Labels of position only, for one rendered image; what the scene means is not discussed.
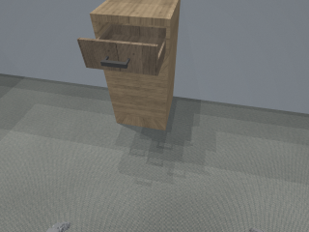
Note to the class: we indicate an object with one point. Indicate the robot left hand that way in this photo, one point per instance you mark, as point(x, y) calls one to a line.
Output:
point(59, 227)

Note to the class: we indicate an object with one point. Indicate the handle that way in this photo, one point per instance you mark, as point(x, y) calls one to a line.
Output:
point(114, 64)

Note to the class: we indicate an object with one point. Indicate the cabinet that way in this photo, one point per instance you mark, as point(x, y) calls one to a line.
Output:
point(142, 100)

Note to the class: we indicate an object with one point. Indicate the drawer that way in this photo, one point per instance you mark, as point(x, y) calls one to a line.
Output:
point(144, 46)

